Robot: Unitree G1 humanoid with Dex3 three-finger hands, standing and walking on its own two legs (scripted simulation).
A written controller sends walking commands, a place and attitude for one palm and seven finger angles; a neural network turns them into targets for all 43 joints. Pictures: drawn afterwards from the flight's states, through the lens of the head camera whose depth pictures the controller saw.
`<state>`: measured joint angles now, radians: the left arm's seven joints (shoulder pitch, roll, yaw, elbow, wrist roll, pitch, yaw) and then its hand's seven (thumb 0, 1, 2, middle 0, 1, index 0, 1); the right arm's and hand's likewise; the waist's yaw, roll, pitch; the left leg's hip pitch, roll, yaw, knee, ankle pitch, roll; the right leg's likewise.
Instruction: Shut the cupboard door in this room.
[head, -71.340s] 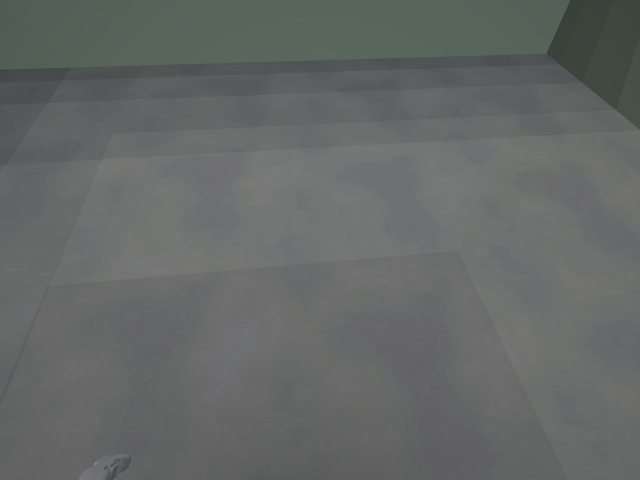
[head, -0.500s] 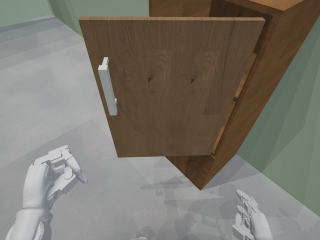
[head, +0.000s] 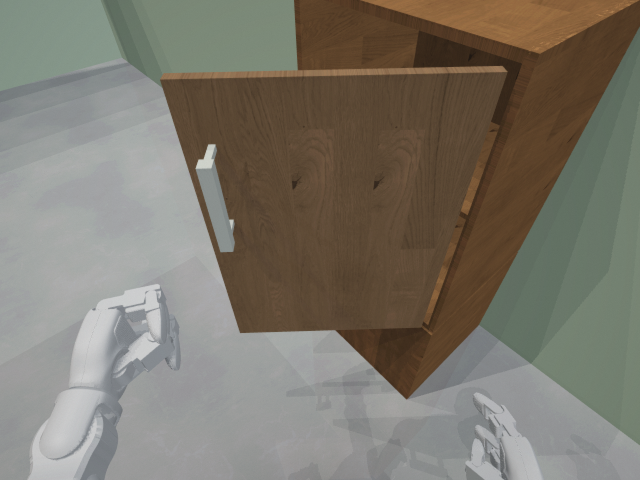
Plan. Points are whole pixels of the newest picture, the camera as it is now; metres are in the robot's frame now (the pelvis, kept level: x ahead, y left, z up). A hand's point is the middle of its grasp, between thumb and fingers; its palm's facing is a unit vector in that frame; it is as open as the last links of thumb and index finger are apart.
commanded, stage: raise the hand and make a fist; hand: left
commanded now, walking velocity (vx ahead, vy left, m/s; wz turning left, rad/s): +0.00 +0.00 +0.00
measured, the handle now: (219, 200) +0.46 +0.19 +0.11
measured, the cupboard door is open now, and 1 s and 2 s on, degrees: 50 50 50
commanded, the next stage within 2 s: bring the fist close to the handle in 0.22 s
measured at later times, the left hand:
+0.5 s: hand (178, 328) +0.25 +0.18 +0.11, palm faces +0.15 -0.99 -0.05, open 3.1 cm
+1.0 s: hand (215, 283) +0.31 +0.16 +0.11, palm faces +0.09 -1.00 -0.03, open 3.1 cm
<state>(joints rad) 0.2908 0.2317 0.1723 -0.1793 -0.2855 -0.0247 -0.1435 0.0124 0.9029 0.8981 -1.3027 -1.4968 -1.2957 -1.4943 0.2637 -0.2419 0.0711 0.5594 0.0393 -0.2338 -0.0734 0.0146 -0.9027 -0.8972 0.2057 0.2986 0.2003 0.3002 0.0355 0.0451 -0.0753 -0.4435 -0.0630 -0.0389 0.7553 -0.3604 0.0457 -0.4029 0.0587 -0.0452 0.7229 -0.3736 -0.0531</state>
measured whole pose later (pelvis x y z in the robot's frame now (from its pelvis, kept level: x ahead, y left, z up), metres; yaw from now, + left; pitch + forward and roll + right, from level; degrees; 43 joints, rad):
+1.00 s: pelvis +0.00 +0.00 +0.00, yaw +0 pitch +3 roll +0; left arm -0.04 0.19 0.11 0.09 -0.20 -0.06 -0.03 0.01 0.90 0.90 -1.31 -1.50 -1.30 -1.50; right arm 0.24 -0.25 0.05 0.60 0.04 -0.18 -0.07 0.01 -0.90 -0.90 0.20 0.30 0.20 0.30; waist 0.02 0.04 -0.04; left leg -0.44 -0.06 -0.04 0.73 -0.35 0.04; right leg -0.41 0.06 -0.04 0.71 -0.37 -0.06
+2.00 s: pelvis -0.01 -0.01 +0.00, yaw -1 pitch +3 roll +0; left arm -0.34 0.21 0.13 0.48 -0.16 -0.14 0.00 0.01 0.90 0.90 -1.31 -1.50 -1.30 -1.50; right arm 0.23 -0.24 0.05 0.61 0.04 -0.08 -0.06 0.01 -0.91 -0.90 0.20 0.30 0.20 0.30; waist -0.02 0.04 -0.05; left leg -0.44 -0.05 -0.03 0.70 -0.32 0.03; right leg -0.41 0.07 -0.04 0.69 -0.34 -0.07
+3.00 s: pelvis -0.01 +0.02 -0.02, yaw -2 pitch +15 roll -2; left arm -1.04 0.43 0.25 1.25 -0.11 -0.30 -0.25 0.02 0.90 0.90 -1.30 -1.50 -1.30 -1.50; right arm 0.40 -0.28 0.03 0.68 0.02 -0.08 -0.02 0.01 -0.91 -0.90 0.21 0.30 0.20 0.30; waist -0.18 0.03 -0.08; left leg -0.76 -0.05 -0.01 0.86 -0.37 0.07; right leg -0.72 0.06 -0.03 0.82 -0.37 -0.04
